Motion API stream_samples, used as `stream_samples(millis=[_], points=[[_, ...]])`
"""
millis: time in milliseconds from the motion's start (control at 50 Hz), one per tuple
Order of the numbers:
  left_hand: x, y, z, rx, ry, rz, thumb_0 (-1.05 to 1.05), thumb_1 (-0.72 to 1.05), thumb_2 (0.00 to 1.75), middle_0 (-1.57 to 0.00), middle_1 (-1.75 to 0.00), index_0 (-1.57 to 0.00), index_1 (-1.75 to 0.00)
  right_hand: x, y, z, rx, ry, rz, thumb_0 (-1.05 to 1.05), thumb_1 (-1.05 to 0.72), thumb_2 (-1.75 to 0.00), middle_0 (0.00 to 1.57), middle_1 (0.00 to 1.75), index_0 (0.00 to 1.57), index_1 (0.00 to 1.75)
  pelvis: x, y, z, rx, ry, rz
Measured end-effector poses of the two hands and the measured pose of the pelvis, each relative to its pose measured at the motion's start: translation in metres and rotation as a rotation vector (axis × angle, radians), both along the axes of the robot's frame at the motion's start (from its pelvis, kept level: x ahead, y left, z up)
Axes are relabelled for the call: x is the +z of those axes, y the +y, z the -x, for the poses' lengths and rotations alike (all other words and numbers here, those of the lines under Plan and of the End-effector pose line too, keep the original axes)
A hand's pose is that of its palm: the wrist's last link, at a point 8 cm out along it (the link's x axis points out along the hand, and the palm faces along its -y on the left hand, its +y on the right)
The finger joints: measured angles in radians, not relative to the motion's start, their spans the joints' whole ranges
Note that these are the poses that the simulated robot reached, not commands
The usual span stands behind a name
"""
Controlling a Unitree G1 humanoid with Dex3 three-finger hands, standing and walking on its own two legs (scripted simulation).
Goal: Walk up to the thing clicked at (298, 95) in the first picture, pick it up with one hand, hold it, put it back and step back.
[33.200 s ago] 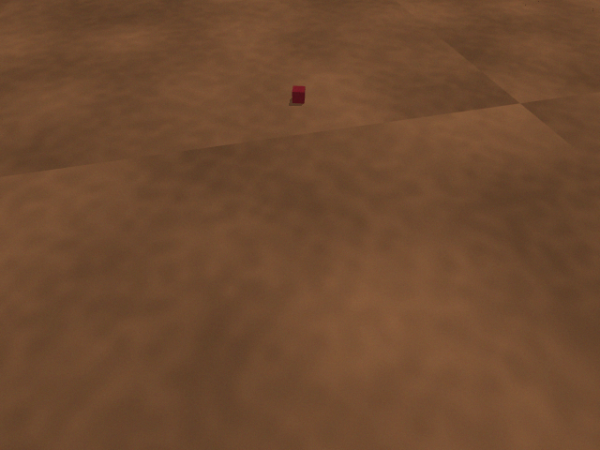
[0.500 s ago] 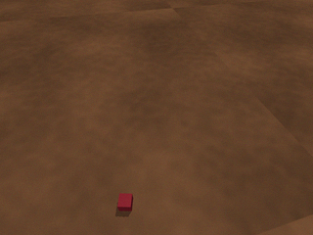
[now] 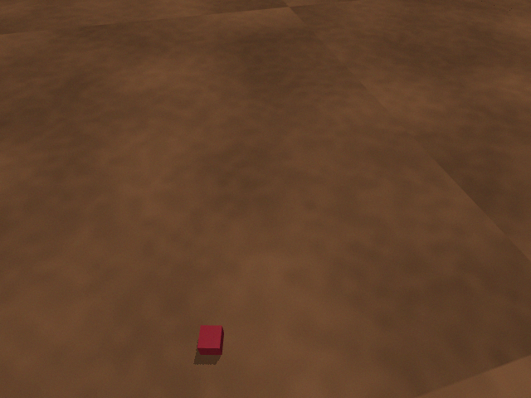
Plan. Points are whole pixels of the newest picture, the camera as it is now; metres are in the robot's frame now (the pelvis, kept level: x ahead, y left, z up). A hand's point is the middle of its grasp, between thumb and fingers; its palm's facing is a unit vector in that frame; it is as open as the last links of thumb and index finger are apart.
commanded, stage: stand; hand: left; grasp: from above
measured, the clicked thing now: (211, 340) +0.44 +0.22 -0.74
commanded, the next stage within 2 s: step back in 1.34 s
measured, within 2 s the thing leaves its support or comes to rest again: neither
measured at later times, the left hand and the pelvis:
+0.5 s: hand out of the picture +0.09 +0.24 -0.16, palm faces +0.01 -0.94 -0.33, open 7.4 cm; pelvis +0.01 +0.00 +0.00, yaw +0 degrees
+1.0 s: hand out of the picture +0.09 +0.24 -0.16, palm faces +0.00 -0.94 -0.34, open 7.4 cm; pelvis +0.01 +0.00 +0.00, yaw +0 degrees
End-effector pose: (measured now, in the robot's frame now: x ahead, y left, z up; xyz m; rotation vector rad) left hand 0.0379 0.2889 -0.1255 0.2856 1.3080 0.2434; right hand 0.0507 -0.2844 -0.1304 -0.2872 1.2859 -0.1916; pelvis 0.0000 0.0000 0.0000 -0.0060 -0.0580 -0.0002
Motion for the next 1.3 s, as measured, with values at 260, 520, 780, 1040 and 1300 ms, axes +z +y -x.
stream_samples(millis=[260,520,780,1040,1300], points=[[0.002,-0.006,-0.030,-0.016,-0.043,0.011,0.00,0.90,0.89,-0.21,-0.30,-0.20,-0.30,0.004,-0.004,-0.018,0.007,-0.025,0.008,0.01,-0.90,-0.90,0.20,0.30,0.20,0.30,0.001,-0.003,-0.008,-0.005,0.006,-0.001],[0.005,-0.003,-0.043,-0.032,-0.063,0.007,0.00,0.90,0.89,-0.20,-0.30,-0.20,-0.30,0.007,-0.007,-0.027,0.007,-0.043,0.013,0.01,-0.90,-0.90,0.20,0.30,0.20,0.30,0.002,-0.003,-0.011,-0.007,0.013,-0.001],[0.005,0.000,-0.040,-0.031,-0.045,0.002,0.00,0.90,0.89,-0.20,-0.30,-0.20,-0.30,0.006,-0.008,-0.026,0.009,-0.026,0.011,0.01,-0.90,-0.90,0.20,0.30,0.20,0.30,0.002,-0.003,-0.014,-0.007,0.018,-0.004],[0.006,-0.001,-0.042,-0.039,-0.061,0.004,0.00,0.90,0.89,-0.20,-0.30,-0.20,-0.30,0.008,-0.010,-0.028,0.010,-0.037,0.012,0.01,-0.90,-0.90,0.20,0.30,0.20,0.30,0.002,-0.004,-0.013,-0.006,0.015,-0.004],[0.005,-0.001,-0.038,-0.041,-0.055,0.007,0.00,0.90,0.89,-0.20,-0.30,-0.20,-0.30,0.009,-0.013,-0.021,0.009,-0.027,0.016,0.01,-0.90,-0.90,0.20,0.30,0.20,0.30,0.003,-0.005,-0.012,-0.005,0.016,-0.004]])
